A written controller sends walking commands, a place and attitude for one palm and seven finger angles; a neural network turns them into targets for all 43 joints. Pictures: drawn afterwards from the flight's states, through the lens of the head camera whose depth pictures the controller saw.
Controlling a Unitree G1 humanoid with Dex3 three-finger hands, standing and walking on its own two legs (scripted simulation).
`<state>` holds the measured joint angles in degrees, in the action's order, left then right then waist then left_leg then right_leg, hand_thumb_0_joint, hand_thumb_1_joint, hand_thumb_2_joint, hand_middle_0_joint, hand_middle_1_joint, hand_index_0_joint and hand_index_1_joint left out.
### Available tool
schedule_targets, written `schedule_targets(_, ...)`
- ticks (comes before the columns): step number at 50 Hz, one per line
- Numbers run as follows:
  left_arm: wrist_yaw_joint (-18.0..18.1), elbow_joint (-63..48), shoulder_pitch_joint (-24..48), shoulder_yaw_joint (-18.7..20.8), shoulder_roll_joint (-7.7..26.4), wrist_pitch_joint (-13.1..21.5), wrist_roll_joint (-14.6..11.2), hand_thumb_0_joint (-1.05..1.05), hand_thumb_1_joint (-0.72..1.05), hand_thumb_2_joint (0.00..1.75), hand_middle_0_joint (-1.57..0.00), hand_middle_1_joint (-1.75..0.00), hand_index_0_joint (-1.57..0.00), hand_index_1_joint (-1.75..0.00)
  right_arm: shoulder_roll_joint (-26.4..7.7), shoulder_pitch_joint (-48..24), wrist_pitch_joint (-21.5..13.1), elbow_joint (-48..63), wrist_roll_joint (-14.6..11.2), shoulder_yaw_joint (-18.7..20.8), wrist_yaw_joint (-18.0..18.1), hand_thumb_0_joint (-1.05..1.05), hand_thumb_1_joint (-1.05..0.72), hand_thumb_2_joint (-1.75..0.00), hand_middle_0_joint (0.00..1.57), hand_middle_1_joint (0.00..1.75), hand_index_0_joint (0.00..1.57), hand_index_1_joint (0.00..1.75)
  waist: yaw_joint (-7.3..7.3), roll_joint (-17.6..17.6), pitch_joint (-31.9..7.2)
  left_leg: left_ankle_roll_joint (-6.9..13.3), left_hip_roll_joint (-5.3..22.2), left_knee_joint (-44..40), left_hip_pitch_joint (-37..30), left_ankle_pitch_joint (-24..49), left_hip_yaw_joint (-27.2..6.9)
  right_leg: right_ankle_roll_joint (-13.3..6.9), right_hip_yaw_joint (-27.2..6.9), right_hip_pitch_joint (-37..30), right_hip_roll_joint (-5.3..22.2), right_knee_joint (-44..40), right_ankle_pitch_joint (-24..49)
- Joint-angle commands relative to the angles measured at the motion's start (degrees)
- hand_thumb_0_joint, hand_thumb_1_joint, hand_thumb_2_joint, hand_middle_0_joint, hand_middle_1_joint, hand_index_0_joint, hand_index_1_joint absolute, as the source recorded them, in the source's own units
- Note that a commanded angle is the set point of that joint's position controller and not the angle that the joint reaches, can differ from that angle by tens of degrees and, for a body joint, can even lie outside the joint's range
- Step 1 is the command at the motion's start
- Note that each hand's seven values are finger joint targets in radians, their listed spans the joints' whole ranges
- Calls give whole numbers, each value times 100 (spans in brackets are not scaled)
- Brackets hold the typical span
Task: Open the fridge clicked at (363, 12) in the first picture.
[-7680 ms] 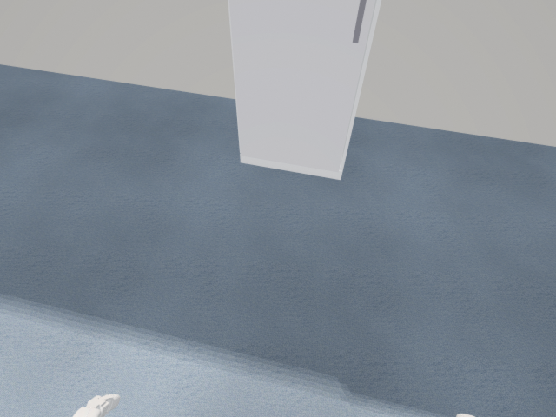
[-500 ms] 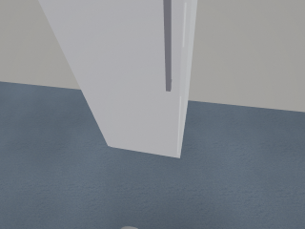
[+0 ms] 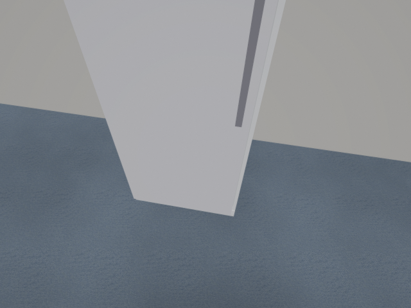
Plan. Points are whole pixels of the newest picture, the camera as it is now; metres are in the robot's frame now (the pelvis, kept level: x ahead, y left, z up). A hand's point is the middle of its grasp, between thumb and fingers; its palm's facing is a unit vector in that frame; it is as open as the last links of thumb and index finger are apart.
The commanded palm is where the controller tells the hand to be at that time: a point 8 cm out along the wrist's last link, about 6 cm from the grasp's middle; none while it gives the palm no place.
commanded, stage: look again from close up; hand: right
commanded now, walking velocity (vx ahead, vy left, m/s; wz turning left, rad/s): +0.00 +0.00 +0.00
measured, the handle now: (250, 54) +0.64 -0.06 +0.19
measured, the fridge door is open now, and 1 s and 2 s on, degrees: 0 0 0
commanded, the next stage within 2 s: shuffle to correct the standing spot in 0.50 s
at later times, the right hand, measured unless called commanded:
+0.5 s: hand out of the picture -0.01 -0.14 -0.17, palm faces +0.04 +0.98 -0.17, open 7.3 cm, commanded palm none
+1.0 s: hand out of the picture +0.02 -0.15 -0.18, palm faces +0.06 +0.98 -0.19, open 7.4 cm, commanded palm none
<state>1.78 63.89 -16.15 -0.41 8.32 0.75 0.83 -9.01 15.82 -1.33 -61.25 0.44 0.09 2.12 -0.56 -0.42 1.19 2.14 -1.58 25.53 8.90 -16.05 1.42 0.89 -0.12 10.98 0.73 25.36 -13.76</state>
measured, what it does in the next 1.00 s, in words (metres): shifts its weight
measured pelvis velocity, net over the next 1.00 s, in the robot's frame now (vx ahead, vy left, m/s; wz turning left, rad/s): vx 0.05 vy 0.03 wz -0.05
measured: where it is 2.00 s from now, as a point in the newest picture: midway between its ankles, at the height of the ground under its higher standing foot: outside the picture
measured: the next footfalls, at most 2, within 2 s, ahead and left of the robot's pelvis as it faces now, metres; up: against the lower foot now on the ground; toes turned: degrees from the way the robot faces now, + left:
right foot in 1.32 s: +0.27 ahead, -0.02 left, +0.00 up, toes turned -15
left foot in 1.76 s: +0.32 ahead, +0.29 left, +0.00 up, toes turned -1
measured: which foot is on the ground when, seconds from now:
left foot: down 0.00-1.00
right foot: down 0.00-1.00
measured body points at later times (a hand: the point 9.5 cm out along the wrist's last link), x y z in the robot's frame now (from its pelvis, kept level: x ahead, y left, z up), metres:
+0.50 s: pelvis +0.00 +0.01 +0.00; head +0.01 +0.02 +0.45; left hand +0.01 +0.23 -0.16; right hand -0.02 -0.20 -0.16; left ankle -0.03 +0.09 -0.74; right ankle +0.00 -0.13 -0.74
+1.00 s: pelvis +0.05 +0.03 -0.02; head +0.08 +0.04 +0.43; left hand -0.01 +0.24 -0.17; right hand +0.02 -0.20 -0.17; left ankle -0.01 +0.09 -0.74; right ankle +0.00 -0.13 -0.74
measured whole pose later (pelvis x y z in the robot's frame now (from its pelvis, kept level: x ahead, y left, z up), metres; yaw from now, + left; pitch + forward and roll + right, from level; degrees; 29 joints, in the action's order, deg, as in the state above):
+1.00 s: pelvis +0.05 +0.03 -0.02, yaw -3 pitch +3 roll -1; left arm 1.7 63.6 -23.7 1.2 7.2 1.2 1.7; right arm -9.1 20.7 -0.9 -60.6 2.0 2.5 -0.6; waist -1.6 0.3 0.5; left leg 3.9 -1.3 34.2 12.5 -24.2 5.6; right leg 1.3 -3.3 14.2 1.0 33.2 -21.7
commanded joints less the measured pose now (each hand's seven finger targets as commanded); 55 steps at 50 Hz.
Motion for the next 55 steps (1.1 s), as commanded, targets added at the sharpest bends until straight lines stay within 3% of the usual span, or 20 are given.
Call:
schedule_targets(1, 42, -63, -361, 62, 447, 49, -35, 0, 90, 90, -20, -30, -20, -30, -470, 436, -74, 156, -12, 52, 4, 0, -90, -90, 20, 30, 20, 30, -9, 198, 74, 21, 772, -556, -14, 2033, -616, -126, -158, -128, 391, -255, 1179)
schedule_targets(4, 51, -79, -260, 51, 492, 43, -39, 0, 90, 90, -20, -30, -20, -30, -490, 497, -80, 130, -17, 51, 3, 0, -90, -90, 20, 30, 20, 30, 2, 197, -23, 3, 791, -596, -96, 2130, -611, -119, -142, -236, 395, -301, 1175)
schedule_targets(14, 61, -79, -56, 43, 528, 21, -42, 0, 90, 90, -20, -30, -20, -30, -437, 680, -73, 33, -4, 32, 12, 0, -90, -90, 20, 30, 20, 30, 39, 161, 164, -13, 761, -800, 24, 1630, -636, -105, -122, -304, 401, -423, 906)
schedule_targets(30, 53, -3, -312, 9, 449, 40, -19, 0, 90, 90, -20, -30, -20, -30, -387, 702, -54, 49, -15, 47, 12, 0, -90, -90, 20, 30, 20, 30, 87, 143, 421, 37, 699, -853, 115, 895, -616, -113, -207, -64, 404, -554, 749)
schedule_targets(34, 15, 18, -533, 78, 494, -11, 62, 0, 90, 90, -20, -30, -20, -30, -448, 730, 38, 78, 42, 149, -60, 0, -90, -90, 20, 30, 20, 30, 64, 359, 553, 121, 621, -802, 351, -1425, -581, -225, -223, 344, 330, -462, -884)
schedule_targets(37, -6, -86, -537, 137, 518, -33, 107, 0, 90, 90, -20, -30, -20, -30, -446, 743, 94, 177, 81, 218, -117, 0, -90, -90, 20, 30, 20, 30, 66, 201, 882, 199, 577, -647, 683, -2133, -577, -357, -460, 822, 378, -483, -1757)
schedule_targets(40, 8, -145, -676, 191, 569, 18, 113, 0, 90, 90, -20, -30, -20, -30, -381, 815, 63, 226, 98, 255, -173, 0, -90, -90, 20, 30, 20, 30, 37, -149, 951, 209, 467, -117, 824, -1797, -350, -570, -950, 955, 631, -670, -2012)
schedule_targets(41, 12, -160, -732, 221, 615, 29, 105, 0, 90, 90, -20, -30, -20, -30, -371, 811, 48, 250, 104, 259, -195, 0, -90, -90, 20, 30, 20, 30, 32, -260, 944, 198, 407, 155, 884, -1585, -203, -667, -1185, 951, 778, -732, -2057)
schedule_targets(43, 41, -161, -967, 293, 781, 80, 110, 0, 90, 90, -20, -30, -20, -30, -255, 750, 16, 337, 127, 266, -227, 0, -90, -90, 20, 30, 20, 30, -46, -775, 837, 115, 243, 991, 1235, -1050, 158, -982, -1972, 646, 1245, -1103, -2059)
schedule_targets(45, 73, -190, -1095, 353, 926, 115, 113, 0, 90, 90, -20, -30, -20, -30, -209, 573, -17, 474, 140, 260, -252, 0, -90, -90, 20, 30, 20, 30, -107, -944, 730, 67, 214, 1282, 1698, -955, 235, -1254, -2516, 123, 1510, -1139, -1369)
schedule_targets(46, 81, -196, -1092, 371, 909, 126, 113, 0, 90, 90, -20, -30, -20, -30, -220, 520, -42, 509, 143, 284, -266, 0, -90, -90, 20, 30, 20, 30, -95, -953, 627, 62, 248, 1121, 1650, -935, 199, -1279, -2464, 7, 1505, -928, -636)
schedule_targets(47, 97, -221, -1026, 367, 912, 141, 107, 0, 90, 90, -20, -30, -20, -30, -235, 636, -72, 484, 129, 308, -277, 0, -90, -90, 20, 30, 20, 30, -10, -805, 421, 52, 263, 782, 1214, -788, 200, -1205, -2192, 107, 1416, -594, 19)
schedule_targets(48, 108, -266, -843, 357, 870, 159, 90, 0, 90, 90, -20, -30, -20, -30, -248, 1004, -100, 363, 115, 344, -274, 0, -90, -90, 20, 30, 20, 30, 205, -543, 126, 81, 364, 207, 246, -389, 117, -1026, -1688, 571, 1170, -28, 473)
schedule_targets(49, 95, -363, -590, 327, 710, 192, 46, 0, 90, 90, -20, -30, -20, -30, -426, 1509, -120, 191, 121, 409, -250, 0, -90, -90, 20, 30, 20, 30, 462, 222, -98, 174, 822, -358, -1197, 6, -407, -689, -725, 1742, 618, 922, 347)
schedule_targets(50, 72, -605, -206, 231, 266, 254, -7, 0, 90, 90, -20, -30, -20, -30, -903, 2224, -140, -21, 144, 526, -159, 0, -90, -90, 20, 30, 20, 30, 718, 1926, -278, 372, 1958, -870, -2291, 1558, -1682, -350, 475, 2928, -224, 2508, -1123)
schedule_targets(51, 81, -709, 154, 277, 448, 217, 27, 0, 90, 90, -20, -30, -20, -30, -894, 2511, -122, -156, 93, 447, -82, 0, -90, -90, 20, 30, 20, 30, 765, 1932, -63, 412, 2352, -780, -2170, 3264, -1935, -329, 348, 3314, -83, 3552, -2064)
schedule_targets(52, 67, -671, 192, 300, 487, 207, 44, 0, 90, 90, -20, -30, -20, -30, -632, 2349, -158, -202, 116, 380, -32, 0, -90, -90, 20, 30, 20, 30, 647, 1554, 221, 530, 2205, -584, -2088, 4456, -1540, -338, 189, 3513, 88, 4152, -1841)
schedule_targets(53, 14, -655, 302, 298, 380, 208, 55, 0, 90, 90, -20, -30, -20, -30, -397, 2231, -169, -178, 135, 310, -3, 0, -90, -90, 20, 30, 20, 30, 595, 749, 441, 831, 2058, -393, -2039, 4906, -1078, -346, 293, 3585, 144, 4431, -1623)
schedule_targets(54, -52, -662, 462, 293, 240, 186, 53, 0, 90, 90, -20, -30, -20, -30, -388, 2179, -186, -144, 144, 265, 13, 0, -90, -90, 20, 30, 20, 30, 536, 278, 443, 941, 1881, -296, -1952, 4903, -789, -343, 387, 3548, 137, 4495, -1565)
schedule_targets(55, -101, -672, 535, 277, 167, 162, 59, 0, 90, 90, -20, -30, -20, -30, -374, 2093, -225, -115, 154, 236, 29, 0, -90, -90, 20, 30, 20, 30, 461, 109, 401, 919, 1741, -347, -1908, 4729, -567, -347, 462, 3514, 126, 4378, -1457)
